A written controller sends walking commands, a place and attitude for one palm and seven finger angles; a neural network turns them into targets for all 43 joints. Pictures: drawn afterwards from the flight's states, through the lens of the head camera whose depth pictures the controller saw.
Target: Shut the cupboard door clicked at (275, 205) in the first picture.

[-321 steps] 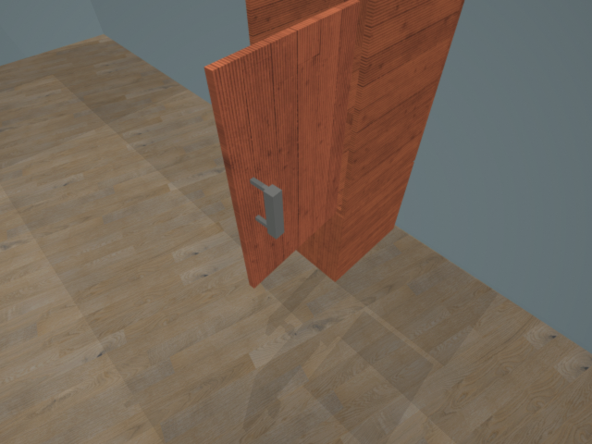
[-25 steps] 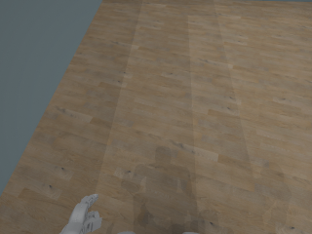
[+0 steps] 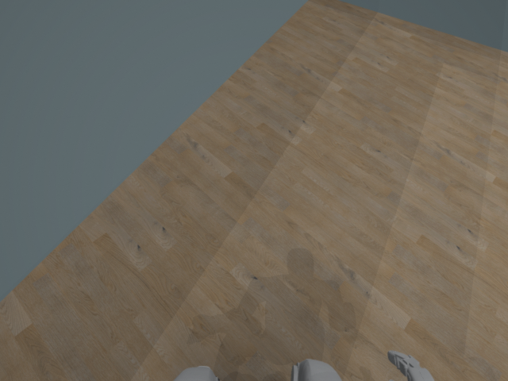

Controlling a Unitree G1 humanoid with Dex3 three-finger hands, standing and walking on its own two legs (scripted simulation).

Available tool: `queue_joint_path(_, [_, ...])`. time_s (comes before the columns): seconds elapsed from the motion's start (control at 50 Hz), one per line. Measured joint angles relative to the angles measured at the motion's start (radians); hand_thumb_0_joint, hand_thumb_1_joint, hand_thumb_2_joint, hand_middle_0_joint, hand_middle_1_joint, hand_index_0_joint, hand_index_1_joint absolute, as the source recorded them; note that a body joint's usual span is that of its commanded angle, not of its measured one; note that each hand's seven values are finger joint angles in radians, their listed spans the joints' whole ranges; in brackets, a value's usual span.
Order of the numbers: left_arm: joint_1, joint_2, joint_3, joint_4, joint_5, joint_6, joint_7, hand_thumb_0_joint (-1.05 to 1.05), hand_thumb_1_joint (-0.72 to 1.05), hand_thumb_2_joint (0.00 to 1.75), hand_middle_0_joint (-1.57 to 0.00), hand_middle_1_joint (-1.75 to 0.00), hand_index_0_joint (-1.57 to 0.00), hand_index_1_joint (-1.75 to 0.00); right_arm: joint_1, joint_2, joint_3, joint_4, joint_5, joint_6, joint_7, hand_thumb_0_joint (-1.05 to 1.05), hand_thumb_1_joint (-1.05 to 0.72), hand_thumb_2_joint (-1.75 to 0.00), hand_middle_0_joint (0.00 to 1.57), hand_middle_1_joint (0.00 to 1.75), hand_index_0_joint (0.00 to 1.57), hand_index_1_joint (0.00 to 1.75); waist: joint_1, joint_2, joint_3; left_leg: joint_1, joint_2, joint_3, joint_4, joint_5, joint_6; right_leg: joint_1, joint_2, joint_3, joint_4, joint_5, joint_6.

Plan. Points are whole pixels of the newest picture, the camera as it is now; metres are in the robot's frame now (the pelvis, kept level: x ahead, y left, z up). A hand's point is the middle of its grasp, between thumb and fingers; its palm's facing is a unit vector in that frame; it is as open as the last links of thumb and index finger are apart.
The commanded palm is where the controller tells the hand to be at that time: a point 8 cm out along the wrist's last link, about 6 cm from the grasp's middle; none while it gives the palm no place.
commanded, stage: walk to a spot facing it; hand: left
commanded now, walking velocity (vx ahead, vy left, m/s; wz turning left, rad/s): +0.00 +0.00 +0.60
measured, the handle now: out of the picture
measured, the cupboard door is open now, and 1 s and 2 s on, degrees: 94 94 94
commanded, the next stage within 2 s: none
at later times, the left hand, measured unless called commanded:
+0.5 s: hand out of the picture +0.04 +0.13 -0.14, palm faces +0.31 -0.91 -0.27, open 7.3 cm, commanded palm none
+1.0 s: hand out of the picture +0.03 +0.17 -0.15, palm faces +0.56 -0.79 -0.27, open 7.4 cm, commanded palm none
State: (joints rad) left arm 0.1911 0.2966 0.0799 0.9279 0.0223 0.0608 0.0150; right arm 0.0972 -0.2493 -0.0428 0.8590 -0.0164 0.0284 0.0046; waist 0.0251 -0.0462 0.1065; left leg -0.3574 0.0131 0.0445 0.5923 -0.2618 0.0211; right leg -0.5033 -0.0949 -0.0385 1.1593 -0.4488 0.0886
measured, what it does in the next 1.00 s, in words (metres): steps on the spot, turning left: right foot, then left foot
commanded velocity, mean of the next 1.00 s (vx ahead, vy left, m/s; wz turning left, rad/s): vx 0.00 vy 0.00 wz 0.60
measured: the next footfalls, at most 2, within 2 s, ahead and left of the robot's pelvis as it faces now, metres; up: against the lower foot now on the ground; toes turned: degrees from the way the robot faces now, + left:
right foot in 0.24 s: +0.06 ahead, -0.16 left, +0.00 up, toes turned +6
left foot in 0.68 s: +0.03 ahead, +0.06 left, +0.00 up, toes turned +32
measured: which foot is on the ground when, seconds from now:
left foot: down 0.00-0.24, up 0.26-0.66, down 0.68-1.00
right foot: up 0.00-0.22, down 0.24-0.68, up 0.70-1.00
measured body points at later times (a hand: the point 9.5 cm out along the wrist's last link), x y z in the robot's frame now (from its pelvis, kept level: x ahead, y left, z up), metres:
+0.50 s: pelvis +0.03 -0.08 +0.01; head +0.10 -0.08 +0.46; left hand +0.03 +0.17 -0.12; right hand +0.19 -0.31 -0.14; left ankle -0.03 +0.06 -0.66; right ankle +0.02 -0.17 -0.73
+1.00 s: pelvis +0.05 -0.07 +0.01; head +0.11 -0.03 +0.45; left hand +0.00 +0.21 -0.13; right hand +0.27 -0.23 -0.14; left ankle -0.01 +0.03 -0.73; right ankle +0.14 -0.20 -0.69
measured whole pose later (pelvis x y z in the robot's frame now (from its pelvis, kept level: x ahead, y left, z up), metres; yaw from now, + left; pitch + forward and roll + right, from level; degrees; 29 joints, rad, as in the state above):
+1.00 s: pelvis +0.05 -0.07 +0.01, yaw +35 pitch +2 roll +0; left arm 0.12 0.25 0.06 0.86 0.01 0.05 0.01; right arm 0.16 -0.23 -0.05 0.91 -0.02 0.04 0.01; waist -0.01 0.00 0.11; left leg -0.31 -0.01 -0.05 0.53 -0.26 0.00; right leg -0.42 -0.07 0.00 0.84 -0.43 0.09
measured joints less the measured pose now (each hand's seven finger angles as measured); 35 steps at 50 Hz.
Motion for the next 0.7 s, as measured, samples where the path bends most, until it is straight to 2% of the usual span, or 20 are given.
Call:
queue_joint_path(0.12, [-0.024, -0.027, -0.013, -0.033, -0.005, -0.007, -0.007, 0.00, 0.91, 0.90, -0.20, -0.30, -0.20, -0.30, 0.037, 0.020, 0.003, 0.024, -0.001, 0.012, 0.007, 0.01, -0.90, -0.90, 0.20, 0.30, 0.20, 0.30, -0.013, 0.041, -0.002, 0.017, -0.006, -0.070, -0.071, 0.044, -0.019, 0.027, 0.017, 0.038, -0.187, 0.027, 0.006])
queue_joint_path(0.18, [-0.039, -0.042, -0.020, -0.046, -0.009, -0.013, -0.006, 0.00, 0.91, 0.90, -0.20, -0.30, -0.20, -0.30, 0.054, 0.024, -0.004, 0.032, -0.003, 0.020, 0.010, 0.01, -0.90, -0.90, 0.21, 0.30, 0.21, 0.30, -0.029, 0.059, -0.003, 0.002, -0.012, -0.109, -0.061, 0.043, -0.039, 0.091, 0.040, 0.033, -0.341, 0.026, 0.000])
queue_joint_path(0.22, [-0.043, -0.052, -0.026, -0.057, -0.012, -0.025, -0.007, 0.00, 0.91, 0.90, -0.20, -0.30, -0.20, -0.30, 0.066, 0.023, -0.011, 0.035, 0.001, 0.027, 0.010, 0.01, -0.90, -0.90, 0.21, 0.30, 0.21, 0.30, -0.036, 0.067, -0.006, -0.019, -0.020, -0.135, -0.031, 0.031, -0.058, 0.159, 0.058, 0.022, -0.486, 0.085, -0.005])
queue_joint_path(0.24, [-0.040, -0.058, -0.028, -0.063, -0.009, -0.036, -0.005, 0.00, 0.91, 0.89, -0.20, -0.30, -0.20, -0.30, 0.073, 0.019, -0.017, 0.037, 0.006, 0.031, 0.010, 0.01, -0.90, -0.90, 0.21, 0.30, 0.21, 0.30, -0.037, 0.072, -0.011, -0.037, -0.026, -0.147, 0.000, 0.016, -0.061, 0.191, 0.061, 0.013, -0.553, 0.093, -0.028])
queue_joint_path(0.26, [-0.042, -0.072, -0.031, -0.063, -0.005, -0.044, -0.002, 0.00, 0.91, 0.89, -0.20, -0.30, -0.20, -0.30, 0.069, 0.010, -0.025, 0.044, 0.009, 0.036, 0.009, 0.01, -0.90, -0.90, 0.21, 0.30, 0.21, 0.30, -0.036, 0.088, -0.005, -0.061, -0.027, -0.153, 0.070, -0.068, -0.063, 0.192, 0.066, 0.001, -0.547, 0.090, -0.058])
queue_joint_path(0.3, [-0.037, -0.095, -0.044, -0.062, -0.001, -0.052, 0.004, 0.00, 0.91, 0.89, -0.20, -0.30, -0.20, -0.30, 0.065, -0.005, -0.037, 0.055, 0.008, 0.047, 0.009, 0.01, -0.90, -0.90, 0.20, 0.30, 0.20, 0.30, -0.045, 0.098, 0.005, -0.123, -0.041, -0.123, 0.286, -0.201, -0.062, 0.208, 0.051, -0.026, -0.541, 0.089, -0.097])
queue_joint_path(0.34, [-0.024, -0.114, -0.051, -0.060, -0.003, -0.052, 0.009, 0.00, 0.91, 0.89, -0.20, -0.30, -0.20, -0.30, 0.064, -0.014, -0.044, 0.065, 0.006, 0.053, 0.012, 0.01, -0.91, -0.90, 0.20, 0.30, 0.20, 0.30, -0.051, 0.092, 0.007, -0.165, -0.035, -0.077, 0.464, -0.206, -0.073, 0.242, 0.032, -0.051, -0.574, 0.100, -0.110])
queue_joint_path(0.4, [-0.005, -0.128, -0.058, -0.054, -0.005, -0.053, 0.010, 0.00, 0.90, 0.89, -0.20, -0.30, -0.20, -0.30, 0.059, -0.018, -0.046, 0.073, 0.007, 0.059, 0.019, 0.01, -0.91, -0.90, 0.20, 0.30, 0.20, 0.30, -0.059, 0.072, 0.006, -0.176, -0.011, -0.030, 0.550, -0.165, -0.093, 0.286, 0.010, -0.088, -0.629, 0.117, -0.113])
queue_joint_path(0.48, [0.014, -0.128, -0.053, -0.050, -0.005, -0.062, 0.015, 0.00, 0.91, 0.89, -0.21, -0.30, -0.20, -0.30, 0.045, -0.016, -0.042, 0.079, 0.008, 0.062, 0.023, 0.01, -0.91, -0.90, 0.20, 0.30, 0.20, 0.30, -0.050, 0.047, 0.006, -0.132, 0.012, -0.001, 0.448, -0.153, -0.104, 0.322, -0.007, -0.143, -0.665, 0.119, -0.116])
queue_joint_path(0.58, [0.038, -0.101, -0.045, -0.038, 0.001, -0.063, 0.012, 0.00, 0.91, 0.89, -0.21, -0.30, -0.20, -0.30, 0.003, -0.010, -0.031, 0.074, 0.009, 0.059, 0.024, 0.01, -0.91, -0.90, 0.20, 0.30, 0.20, 0.30, -0.025, 0.025, 0.013, -0.057, 0.020, 0.041, 0.259, -0.159, -0.091, 0.337, -0.024, -0.213, -0.633, 0.083, -0.111])
queue_joint_path(0.62, [0.047, -0.086, -0.038, -0.030, 0.004, -0.059, 0.011, 0.00, 0.91, 0.89, -0.21, -0.30, -0.20, -0.30, -0.015, -0.006, -0.026, 0.063, 0.010, 0.053, 0.025, 0.01, -0.91, -0.90, 0.20, 0.30, 0.20, 0.30, -0.014, 0.013, 0.016, -0.021, 0.014, 0.061, 0.178, -0.155, -0.079, 0.332, -0.036, -0.237, -0.598, 0.057, -0.103])
queue_joint_path(0.66, [0.061, -0.069, -0.031, -0.021, 0.001, -0.055, 0.007, 0.00, 0.91, 0.89, -0.21, -0.30, -0.20, -0.30, -0.028, -0.004, -0.021, 0.044, 0.008, 0.042, 0.025, 0.01, -0.91, -0.90, 0.20, 0.30, 0.20, 0.30, -0.011, 0.001, 0.014, 0.028, 0.001, 0.080, 0.070, -0.091, -0.062, 0.318, -0.054, -0.259, -0.538, 0.020, -0.090])
queue_joint_path(0.68, [0.071, -0.061, -0.028, -0.018, -0.003, -0.051, 0.004, 0.00, 0.91, 0.89, -0.21, -0.30, -0.20, -0.30, -0.030, -0.007, -0.019, 0.032, 0.006, 0.032, 0.027, 0.01, -0.91, -0.90, 0.20, 0.30, 0.20, 0.30, -0.011, 0.001, 0.006, 0.053, -0.002, 0.080, 0.015, -0.032, -0.036, 0.294, -0.063, -0.265, -0.480, -0.003, -0.081])
queue_joint_path(0.7, [0.066, -0.049, -0.024, -0.009, -0.007, -0.041, 0.002, 0.00, 0.91, 0.89, -0.21, -0.30, -0.20, -0.30, -0.034, -0.002, -0.020, 0.024, 0.003, 0.021, 0.025, 0.01, -0.91, -0.90, 0.20, 0.30, 0.20, 0.30, -0.015, -0.011, 0.007, 0.041, -0.014, 0.075, 0.030, -0.036, -0.009, 0.254, -0.072, -0.236, -0.385, -0.044, -0.059])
